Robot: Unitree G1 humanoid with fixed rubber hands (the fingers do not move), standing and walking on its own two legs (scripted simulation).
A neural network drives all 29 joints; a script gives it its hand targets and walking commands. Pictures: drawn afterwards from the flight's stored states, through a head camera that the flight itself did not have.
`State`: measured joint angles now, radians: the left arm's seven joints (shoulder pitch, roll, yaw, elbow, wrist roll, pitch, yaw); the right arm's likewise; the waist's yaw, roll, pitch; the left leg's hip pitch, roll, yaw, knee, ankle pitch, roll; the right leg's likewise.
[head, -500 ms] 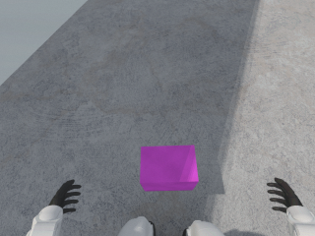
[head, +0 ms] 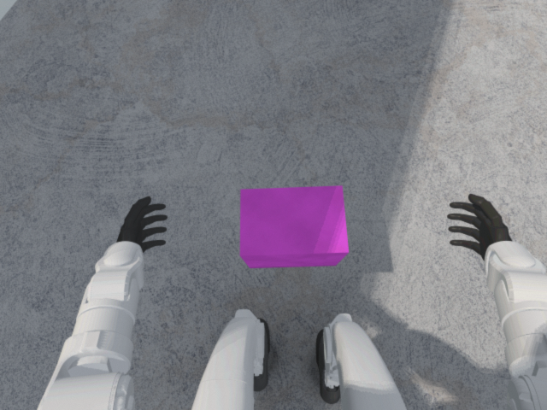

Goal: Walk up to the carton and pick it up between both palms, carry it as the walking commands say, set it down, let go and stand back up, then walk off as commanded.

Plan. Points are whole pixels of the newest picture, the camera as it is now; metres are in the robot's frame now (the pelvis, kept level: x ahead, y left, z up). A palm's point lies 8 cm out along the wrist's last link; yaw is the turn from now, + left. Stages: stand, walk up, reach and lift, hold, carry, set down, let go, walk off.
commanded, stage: reach and lift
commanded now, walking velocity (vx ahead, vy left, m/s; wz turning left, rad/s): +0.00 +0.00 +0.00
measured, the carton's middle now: (291, 230) +0.47 +0.00 -0.57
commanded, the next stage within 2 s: none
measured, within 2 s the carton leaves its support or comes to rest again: neither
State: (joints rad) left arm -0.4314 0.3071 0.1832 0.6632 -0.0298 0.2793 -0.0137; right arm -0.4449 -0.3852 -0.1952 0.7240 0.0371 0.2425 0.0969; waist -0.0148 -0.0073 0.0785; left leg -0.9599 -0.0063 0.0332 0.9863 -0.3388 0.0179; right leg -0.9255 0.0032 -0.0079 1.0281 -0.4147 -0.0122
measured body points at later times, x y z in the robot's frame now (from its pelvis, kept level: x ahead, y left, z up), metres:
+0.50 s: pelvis -0.01 -0.02 -0.04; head +0.27 -0.01 +0.31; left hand +0.46 +0.24 -0.14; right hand +0.48 -0.26 -0.14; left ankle +0.07 +0.11 -0.67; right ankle +0.04 -0.11 -0.67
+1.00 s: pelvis -0.02 +0.00 -0.11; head +0.29 +0.00 +0.21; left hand +0.48 +0.24 -0.23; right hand +0.49 -0.25 -0.22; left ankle +0.07 +0.11 -0.67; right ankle +0.04 -0.11 -0.67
